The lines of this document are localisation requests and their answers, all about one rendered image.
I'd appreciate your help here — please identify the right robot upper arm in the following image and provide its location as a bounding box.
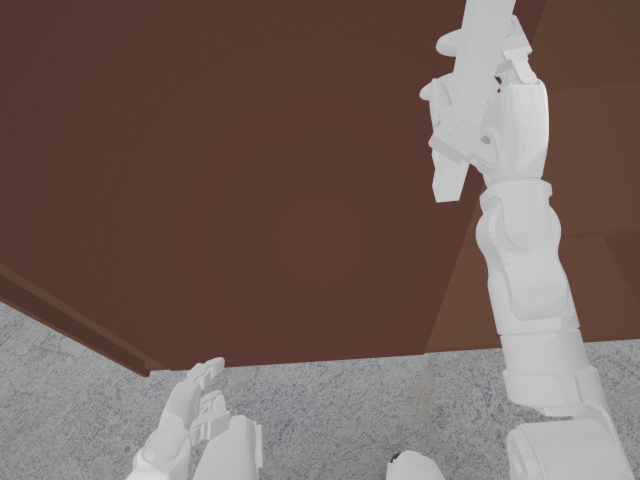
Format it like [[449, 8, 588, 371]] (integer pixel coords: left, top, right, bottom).
[[507, 419, 631, 480]]

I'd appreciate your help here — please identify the robot left hand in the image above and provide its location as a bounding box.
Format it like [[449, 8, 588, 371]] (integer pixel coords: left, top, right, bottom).
[[158, 357, 230, 446]]

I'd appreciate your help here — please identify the robot thigh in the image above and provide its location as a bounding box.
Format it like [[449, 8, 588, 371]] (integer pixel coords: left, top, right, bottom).
[[386, 452, 445, 480], [193, 418, 263, 480]]

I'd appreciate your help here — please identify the handle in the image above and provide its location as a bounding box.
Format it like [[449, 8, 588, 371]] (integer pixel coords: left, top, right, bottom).
[[432, 0, 516, 203]]

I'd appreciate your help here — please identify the right robot forearm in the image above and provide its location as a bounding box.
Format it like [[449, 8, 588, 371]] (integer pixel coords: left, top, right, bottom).
[[476, 178, 635, 480]]

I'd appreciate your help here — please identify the left robot thigh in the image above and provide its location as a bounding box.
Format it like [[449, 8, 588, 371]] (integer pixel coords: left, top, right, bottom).
[[193, 418, 263, 480]]

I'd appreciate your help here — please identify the right robot thigh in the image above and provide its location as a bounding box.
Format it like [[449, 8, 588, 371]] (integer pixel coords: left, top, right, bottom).
[[386, 452, 445, 480]]

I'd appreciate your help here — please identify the robot right hand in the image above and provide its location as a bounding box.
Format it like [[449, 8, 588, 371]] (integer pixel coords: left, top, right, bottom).
[[419, 14, 549, 189]]

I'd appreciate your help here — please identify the left robot forearm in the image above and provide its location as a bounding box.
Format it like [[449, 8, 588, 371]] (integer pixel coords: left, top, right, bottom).
[[125, 425, 192, 480]]

